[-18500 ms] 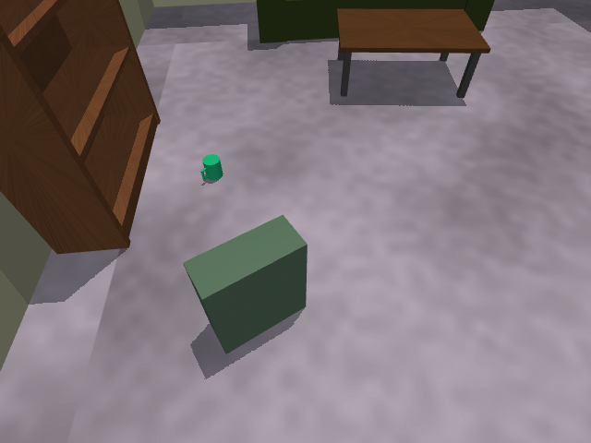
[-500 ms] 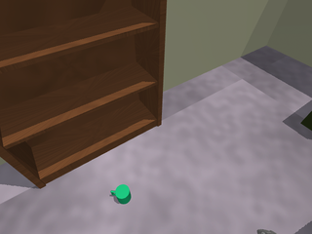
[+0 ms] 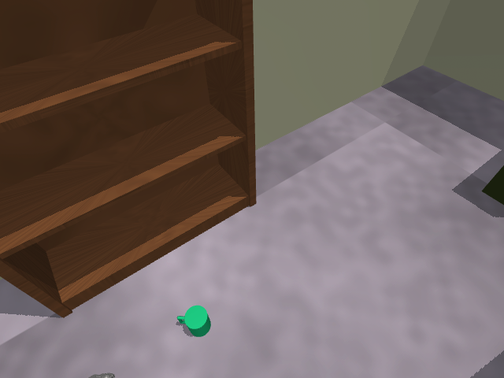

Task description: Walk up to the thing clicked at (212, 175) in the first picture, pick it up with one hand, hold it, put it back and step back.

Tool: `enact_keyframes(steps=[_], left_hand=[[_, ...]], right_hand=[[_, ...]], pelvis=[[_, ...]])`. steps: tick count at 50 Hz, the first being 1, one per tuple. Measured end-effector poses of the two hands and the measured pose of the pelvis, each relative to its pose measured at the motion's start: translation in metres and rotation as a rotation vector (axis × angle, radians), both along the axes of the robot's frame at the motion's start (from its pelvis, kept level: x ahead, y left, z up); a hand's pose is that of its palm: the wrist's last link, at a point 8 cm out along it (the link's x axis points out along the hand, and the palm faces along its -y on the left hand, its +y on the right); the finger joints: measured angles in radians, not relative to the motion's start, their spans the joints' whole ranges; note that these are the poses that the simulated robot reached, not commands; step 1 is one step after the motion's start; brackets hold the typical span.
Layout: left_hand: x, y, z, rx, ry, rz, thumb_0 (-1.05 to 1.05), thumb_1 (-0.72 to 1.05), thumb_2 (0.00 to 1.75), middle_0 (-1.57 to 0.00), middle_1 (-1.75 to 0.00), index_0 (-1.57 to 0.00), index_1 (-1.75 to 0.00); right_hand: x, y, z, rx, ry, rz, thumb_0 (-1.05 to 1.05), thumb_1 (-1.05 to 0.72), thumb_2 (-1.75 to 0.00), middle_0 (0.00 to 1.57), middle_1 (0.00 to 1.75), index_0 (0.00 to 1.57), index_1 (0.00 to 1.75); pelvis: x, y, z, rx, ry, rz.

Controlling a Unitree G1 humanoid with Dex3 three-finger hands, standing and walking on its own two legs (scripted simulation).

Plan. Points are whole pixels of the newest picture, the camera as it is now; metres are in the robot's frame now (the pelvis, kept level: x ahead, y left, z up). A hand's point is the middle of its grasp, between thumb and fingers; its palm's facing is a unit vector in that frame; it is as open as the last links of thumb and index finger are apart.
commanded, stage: walk up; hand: left
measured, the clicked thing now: (193, 320) +0.42 +0.27 -0.73
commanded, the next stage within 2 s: stand in 0.76 s
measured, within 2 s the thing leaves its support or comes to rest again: neither
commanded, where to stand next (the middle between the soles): +0.04 +0.01 m, yaw -1 degrees
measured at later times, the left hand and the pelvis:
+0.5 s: hand out of the picture +0.09 +0.26 -0.15, palm faces -0.02 -0.94 -0.35, open 7.4 cm; pelvis +0.00 +0.01 +0.00, yaw -1 degrees
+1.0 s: hand out of the picture +0.09 +0.26 -0.16, palm faces -0.02 -0.94 -0.34, open 7.4 cm; pelvis +0.01 +0.00 +0.00, yaw +0 degrees
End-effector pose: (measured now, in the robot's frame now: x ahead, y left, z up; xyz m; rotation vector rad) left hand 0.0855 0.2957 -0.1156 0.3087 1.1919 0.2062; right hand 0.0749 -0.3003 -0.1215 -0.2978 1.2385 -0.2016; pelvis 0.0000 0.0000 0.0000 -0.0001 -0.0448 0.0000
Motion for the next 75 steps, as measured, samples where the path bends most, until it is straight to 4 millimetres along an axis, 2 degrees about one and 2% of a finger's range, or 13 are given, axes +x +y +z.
enact_keyframes(steps=[5,10,20,35,50,75], left_hand=[[0.013,-0.003,-0.001,-0.013,-0.016,-0.018,0.01,0.9,0.9,-0.21,-0.3,-0.21,-0.3],[0.016,-0.002,-0.001,-0.014,-0.013,-0.028,0.01,0.9,0.9,-0.21,-0.3,-0.21,-0.3],[0.006,0.007,-0.001,-0.001,0.02,-0.013,0.01,0.9,0.9,-0.21,-0.3,-0.21,-0.3],[-0.009,0.011,-0.002,0.004,0.044,0.013,0.01,0.9,0.9,-0.21,-0.3,-0.21,-0.3],[-0.006,0.006,-0.003,-0.004,0.039,-0.001,0.01,0.9,0.9,-0.21,-0.3,-0.21,-0.3],[-0.004,0.0,0.0,0.007,0.04,-0.01,0.01,0.9,0.9,-0.21,-0.3,-0.21,-0.3]], right_hand=[[-0.009,-0.001,0.002,-0.01,0.008,-0.021,0.01,-0.9,-0.9,0.21,0.3,0.2,0.3],[-0.014,0.001,0.002,-0.01,0.013,-0.032,0.01,-0.9,-0.9,0.21,0.3,0.2,0.3],[-0.015,0.009,-0.001,0.004,0.025,-0.025,0.01,-0.9,-0.9,0.21,0.3,0.21,0.3],[0.003,0.013,0.0,0.009,-0.007,-0.005,0.01,-0.9,-0.9,0.21,0.3,0.21,0.3],[0.009,0.007,0.005,-0.006,-0.021,0.006,0.01,-0.9,-0.9,0.21,0.3,0.21,0.3],[-0.001,-0.001,0.001,-0.002,0.01,-0.001,0.01,-0.9,-0.9,0.21,0.3,0.21,0.3]], pelvis=[[0.001,0.001,0.0,0.0,-0.002,-0.007],[0.001,0.003,0.001,-0.001,-0.002,-0.01],[0.002,0.007,0.001,0.0,0.001,-0.011],[0.006,0.008,0.001,0.002,-0.002,-0.008],[0.007,0.005,0.002,0.003,0.0,-0.006],[0.01,-0.003,0.002,0.002,0.002,-0.006]])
